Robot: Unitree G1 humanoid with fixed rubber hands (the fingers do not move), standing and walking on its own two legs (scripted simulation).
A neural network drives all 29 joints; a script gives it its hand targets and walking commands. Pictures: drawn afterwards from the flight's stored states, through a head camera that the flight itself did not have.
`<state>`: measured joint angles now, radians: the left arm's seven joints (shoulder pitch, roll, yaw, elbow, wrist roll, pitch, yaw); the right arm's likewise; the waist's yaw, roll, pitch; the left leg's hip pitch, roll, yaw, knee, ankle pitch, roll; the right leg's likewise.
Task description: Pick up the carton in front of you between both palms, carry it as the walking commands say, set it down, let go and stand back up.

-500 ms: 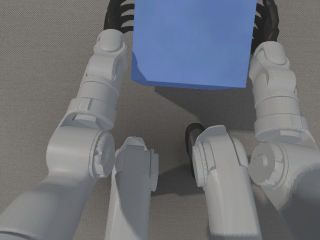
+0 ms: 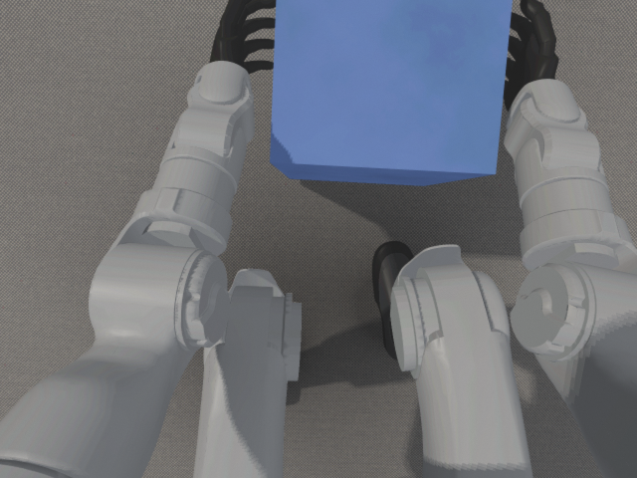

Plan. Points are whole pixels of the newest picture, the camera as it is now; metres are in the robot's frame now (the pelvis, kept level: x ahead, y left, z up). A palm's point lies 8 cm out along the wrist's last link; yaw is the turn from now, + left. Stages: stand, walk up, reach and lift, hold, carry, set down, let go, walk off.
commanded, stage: set down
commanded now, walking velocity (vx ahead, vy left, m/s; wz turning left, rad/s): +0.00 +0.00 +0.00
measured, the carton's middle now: (371, 94) +0.49 -0.10 -0.25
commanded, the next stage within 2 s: let go in 1.72 s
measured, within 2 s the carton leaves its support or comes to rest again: rests again in 0.42 s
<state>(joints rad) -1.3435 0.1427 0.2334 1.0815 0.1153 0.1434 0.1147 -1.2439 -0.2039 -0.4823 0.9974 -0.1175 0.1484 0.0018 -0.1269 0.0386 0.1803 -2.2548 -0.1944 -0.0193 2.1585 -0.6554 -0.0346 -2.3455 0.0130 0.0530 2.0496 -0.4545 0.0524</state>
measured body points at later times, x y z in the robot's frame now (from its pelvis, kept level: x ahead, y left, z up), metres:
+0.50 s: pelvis -0.01 -0.01 -0.01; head +0.35 -0.02 +0.25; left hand +0.53 +0.06 -0.20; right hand +0.47 -0.27 -0.20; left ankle +0.08 +0.10 -0.35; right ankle +0.13 -0.13 -0.35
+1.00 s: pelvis -0.01 -0.02 +0.03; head +0.33 -0.06 +0.33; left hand +0.55 +0.07 -0.10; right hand +0.46 -0.30 -0.11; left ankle +0.08 +0.10 -0.35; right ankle +0.13 -0.13 -0.35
